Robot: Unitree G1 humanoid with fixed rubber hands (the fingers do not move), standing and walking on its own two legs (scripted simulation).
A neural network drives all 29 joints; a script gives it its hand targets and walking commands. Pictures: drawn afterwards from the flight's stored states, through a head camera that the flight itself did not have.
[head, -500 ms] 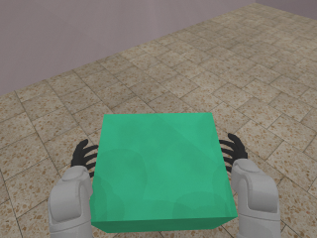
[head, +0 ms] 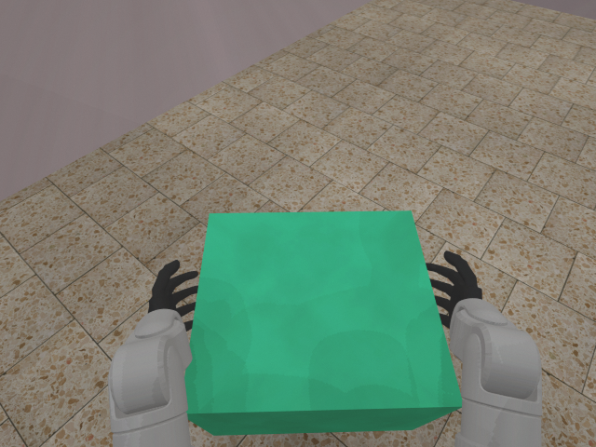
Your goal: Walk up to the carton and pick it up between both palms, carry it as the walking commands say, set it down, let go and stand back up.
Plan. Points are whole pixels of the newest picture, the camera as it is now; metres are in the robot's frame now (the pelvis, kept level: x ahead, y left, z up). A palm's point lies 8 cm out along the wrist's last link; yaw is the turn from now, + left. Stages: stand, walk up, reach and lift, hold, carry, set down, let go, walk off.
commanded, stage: carry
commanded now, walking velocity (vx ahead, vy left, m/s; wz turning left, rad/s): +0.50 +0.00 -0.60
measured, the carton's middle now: (312, 323) +0.29 +0.01 -0.02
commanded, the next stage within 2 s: none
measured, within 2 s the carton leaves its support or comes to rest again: neither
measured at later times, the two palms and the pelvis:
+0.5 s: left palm (257, 116) +0.65 +0.11 +0.09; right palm (462, 163) +0.50 -0.23 +0.10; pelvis +0.33 +0.04 +0.02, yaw -23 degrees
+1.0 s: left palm (363, 54) +0.92 -0.12 +0.07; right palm (525, 100) +0.74 -0.43 +0.07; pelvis +0.61 -0.14 +0.01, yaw -34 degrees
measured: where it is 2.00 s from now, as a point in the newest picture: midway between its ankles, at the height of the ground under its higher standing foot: (379, 261)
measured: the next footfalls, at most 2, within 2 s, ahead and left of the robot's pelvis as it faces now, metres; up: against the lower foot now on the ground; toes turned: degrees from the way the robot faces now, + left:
left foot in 0.32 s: +0.42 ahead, +0.13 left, +0.00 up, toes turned -5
right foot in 0.82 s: +0.62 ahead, -0.22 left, +0.00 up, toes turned -39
